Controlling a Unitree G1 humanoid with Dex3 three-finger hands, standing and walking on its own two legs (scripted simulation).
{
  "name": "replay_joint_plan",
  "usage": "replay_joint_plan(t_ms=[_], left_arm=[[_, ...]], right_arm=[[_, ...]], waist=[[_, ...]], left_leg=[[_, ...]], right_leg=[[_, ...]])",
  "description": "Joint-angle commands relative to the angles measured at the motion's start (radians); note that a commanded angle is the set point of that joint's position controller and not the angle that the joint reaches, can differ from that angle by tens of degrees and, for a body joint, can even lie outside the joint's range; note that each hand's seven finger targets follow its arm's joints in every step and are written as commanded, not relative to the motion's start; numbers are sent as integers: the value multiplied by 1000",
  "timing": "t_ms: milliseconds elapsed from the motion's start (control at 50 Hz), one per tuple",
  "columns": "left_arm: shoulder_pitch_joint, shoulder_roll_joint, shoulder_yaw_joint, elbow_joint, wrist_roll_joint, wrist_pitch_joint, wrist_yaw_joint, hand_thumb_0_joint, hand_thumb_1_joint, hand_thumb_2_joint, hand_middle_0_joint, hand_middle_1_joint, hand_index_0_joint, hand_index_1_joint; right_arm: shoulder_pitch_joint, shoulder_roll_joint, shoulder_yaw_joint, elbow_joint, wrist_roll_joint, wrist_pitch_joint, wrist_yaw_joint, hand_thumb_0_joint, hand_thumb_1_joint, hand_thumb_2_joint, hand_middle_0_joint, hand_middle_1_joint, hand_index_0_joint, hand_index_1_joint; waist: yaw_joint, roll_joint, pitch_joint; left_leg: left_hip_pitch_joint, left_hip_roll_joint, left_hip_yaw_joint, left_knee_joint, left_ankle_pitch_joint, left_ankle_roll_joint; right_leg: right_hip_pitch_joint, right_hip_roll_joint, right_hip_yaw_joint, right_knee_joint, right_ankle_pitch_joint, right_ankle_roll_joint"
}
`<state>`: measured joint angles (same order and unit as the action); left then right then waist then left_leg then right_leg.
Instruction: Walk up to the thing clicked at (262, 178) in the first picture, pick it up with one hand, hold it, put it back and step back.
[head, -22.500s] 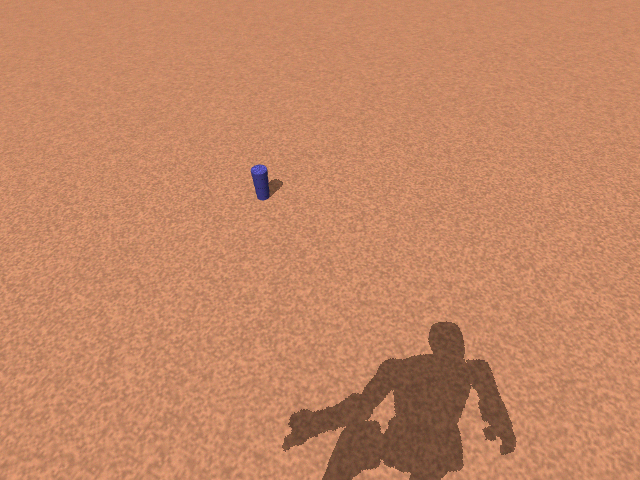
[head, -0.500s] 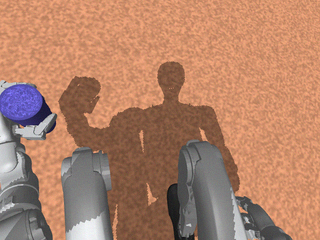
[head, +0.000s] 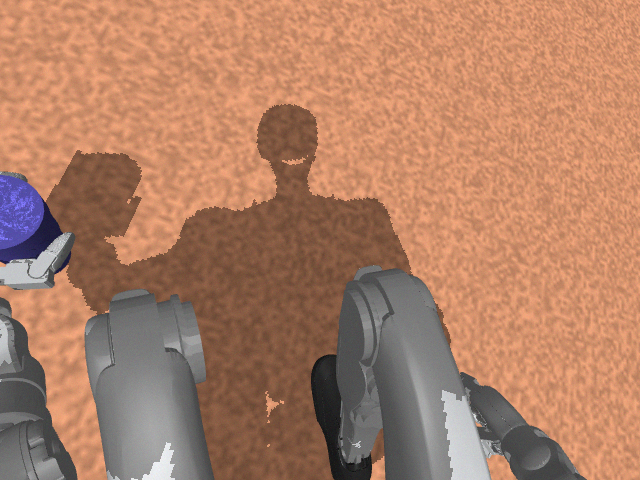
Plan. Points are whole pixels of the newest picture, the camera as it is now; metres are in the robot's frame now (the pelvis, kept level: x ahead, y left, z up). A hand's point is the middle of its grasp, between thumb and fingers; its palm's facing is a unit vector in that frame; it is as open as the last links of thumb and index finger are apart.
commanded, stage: lower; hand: left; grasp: from the side
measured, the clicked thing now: (24, 236) +0.40 +0.30 -0.14
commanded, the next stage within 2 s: loosen in 1.12 s
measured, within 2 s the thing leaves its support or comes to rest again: rests again in 0.88 s
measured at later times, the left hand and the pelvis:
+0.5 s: hand (34, 238) +0.40 +0.30 -0.17, palm faces +0.39 -0.92 -0.03, open 9.5 cm; pelvis -0.01 +0.01 -0.01, yaw -3 degrees
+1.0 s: hand (42, 240) +0.40 +0.30 -0.19, palm faces +0.41 -0.91 -0.02, open 9.5 cm; pelvis -0.01 +0.02 -0.01, yaw -5 degrees
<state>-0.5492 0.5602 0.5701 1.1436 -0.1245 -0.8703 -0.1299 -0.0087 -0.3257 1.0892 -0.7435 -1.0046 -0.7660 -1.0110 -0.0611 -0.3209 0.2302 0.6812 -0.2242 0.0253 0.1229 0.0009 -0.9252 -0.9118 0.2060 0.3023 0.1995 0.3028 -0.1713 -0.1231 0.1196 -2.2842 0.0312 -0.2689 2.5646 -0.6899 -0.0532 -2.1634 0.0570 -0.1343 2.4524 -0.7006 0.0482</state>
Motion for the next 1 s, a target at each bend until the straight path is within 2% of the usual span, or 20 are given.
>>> replay_joint_plan(t_ms=[0,60,100,160,260,280,300,340,460,500,520,560,580,700,740,760,780,800,920,980], left_arm=[[-271,287,47,-213,-21,-148,-2,0,261,1213,-1259,-1370,-1277,-1363],[-269,316,58,-201,-21,-163,6,0,256,1184,-1229,-1333,-1245,-1327],[-263,300,53,-166,-27,-170,7,0,222,1185,-1220,-1334,-1236,-1329],[-255,350,79,-144,-20,-185,22,0,203,1189,-1221,-1335,-1237,-1331],[-237,355,58,-117,-16,-200,23,0,196,1186,-1226,-1342,-1245,-1335],[-225,349,54,-104,-14,-200,21,0,204,1193,-1222,-1349,-1244,-1340],[-218,357,64,-97,-17,-202,26,0,203,1183,-1231,-1345,-1252,-1337],[-228,348,53,-89,-19,-208,32,0,190,1189,-1209,-1333,-1226,-1328],[-249,384,55,-72,-10,-231,57,0,209,1205,-1233,-1358,-1256,-1349],[-235,389,60,-70,-9,-240,66,0,210,1202,-1214,-1343,-1234,-1335],[-247,389,51,-63,-6,-245,68,0,203,1203,-1228,-1351,-1249,-1343],[-247,415,65,-57,-1,-255,78,0,204,1200,-1237,-1347,-1257,-1341],[-267,402,52,-49,-2,-259,81,0,220,1206,-1232,-1345,-1251,-1339],[-248,429,58,-23,8,-274,98,0,211,1216,-1241,-1350,-1258,-1347],[-224,412,49,-6,7,-275,102,0,221,1211,-1242,-1349,-1259,-1344],[-242,428,53,-12,11,-278,107,0,214,1213,-1243,-1346,-1260,-1343],[-225,396,36,-9,6,-281,105,0,225,1213,-1228,-1343,-1246,-1338],[-220,417,47,0,9,-280,108,0,229,1210,-1231,-1343,-1250,-1337],[-230,406,37,-9,6,-290,126,0,247,1224,-1229,-1344,-1247,-1340],[-235,435,44,-12,16,-299,135,0,241,1214,-1230,-1332,-1246,-1329]], right_arm=[[71,-299,-67,-42,-16,-7,-10,0,-926,-909,199,300,200,300],[59,-310,-43,-47,-30,-4,-9,0,-930,-910,199,300,200,300],[45,-318,-32,-57,-37,-4,-8,0,-933,-911,200,300,200,300],[34,-324,-15,-57,-51,-3,-8,0,-929,-910,200,300,200,300],[6,-343,1,-63,-66,-2,-5,0,-928,-909,200,300,200,300],[12,-348,6,-65,-69,-3,-5,0,-924,-908,200,300,200,300],[18,-348,13,-62,-70,-3,-4,0,-926,-908,200,300,200,300],[0,-351,18,-68,-75,-5,-3,0,-924,-909,200,300,200,300],[-23,-364,41,-80,-89,-3,-1,0,-916,-905,200,300,200,300],[-31,-366,47,-82,-93,-2,1,0,-915,-906,200,300,200,300],[-32,-367,51,-80,-97,-4,1,0,-917,-906,200,300,200,300],[-40,-373,59,-85,-100,-4,2,0,-914,-905,200,300,200,300],[-47,-371,62,-87,-101,-4,1,0,-914,-905,200,300,200,300],[-55,-380,78,-93,-112,-6,3,0,-911,-905,200,300,200,300],[-63,-383,78,-94,-113,-8,3,0,-906,-904,200,300,200,300],[-59,-385,82,-93,-115,-9,4,0,-910,-905,200,300,200,300],[-70,-388,80,-96,-117,-8,5,0,-905,-904,200,300,200,300],[-67,-389,81,-96,-115,-7,5,0,-902,-902,200,300,200,300],[-76,-389,91,-103,-120,-10,7,0,-902,-902,200,300,200,300],[-75,-391,96,-99,-123,-7,8,0,-898,-902,200,300,200,300]], waist=[[-29,400,-668],[-39,434,-661],[-55,424,-631],[-51,420,-616],[-62,432,-580],[-77,433,-573],[-75,429,-580],[-78,415,-575],[-100,425,-526],[-92,431,-532],[-104,436,-523],[-104,443,-510],[-112,434,-489],[-114,432,-485],[-113,437,-484],[-119,441,-482],[-121,440,-475],[-119,447,-465],[-127,435,-459],[-127,450,-455]], left_leg=[[485,23,106,-271,151,30],[498,27,95,-263,180,25],[497,28,91,-258,168,26],[471,29,91,-239,153,28],[481,35,77,-235,152,23],[486,35,71,-236,156,23],[481,35,68,-234,169,22],[491,37,63,-225,181,22],[473,41,47,-227,137,22],[488,44,45,-225,152,18],[485,44,43,-220,151,19],[480,46,36,-228,140,18],[465,44,37,-223,124,21],[471,48,28,-220,129,19],[488,50,25,-219,139,17],[479,50,23,-219,134,17],[494,52,18,-224,138,14],[484,51,17,-226,124,14],[486,52,8,-220,147,16],[490,55,3,-219,142,14]], right_leg=[[304,29,-99,-203,216,-74],[322,30,-106,-190,243,-74],[318,29,-114,-193,238,-71],[343,35,-117,-198,234,-69],[324,39,-131,-189,238,-69],[335,38,-138,-188,245,-66],[353,41,-140,-186,258,-67],[345,42,-143,-183,268,-65],[343,46,-161,-185,240,-61],[349,49,-163,-177,252,-62],[351,50,-164,-177,254,-60],[348,51,-173,-174,244,-62],[341,51,-172,-179,237,-59],[352,56,-185,-177,244,-59],[345,59,-189,-173,252,-59],[351,59,-192,-173,249,-59],[343,58,-197,-169,252,-58],[338,59,-199,-170,240,-59],[353,63,-206,-170,266,-56],[350,66,-209,-164,259,-58]])
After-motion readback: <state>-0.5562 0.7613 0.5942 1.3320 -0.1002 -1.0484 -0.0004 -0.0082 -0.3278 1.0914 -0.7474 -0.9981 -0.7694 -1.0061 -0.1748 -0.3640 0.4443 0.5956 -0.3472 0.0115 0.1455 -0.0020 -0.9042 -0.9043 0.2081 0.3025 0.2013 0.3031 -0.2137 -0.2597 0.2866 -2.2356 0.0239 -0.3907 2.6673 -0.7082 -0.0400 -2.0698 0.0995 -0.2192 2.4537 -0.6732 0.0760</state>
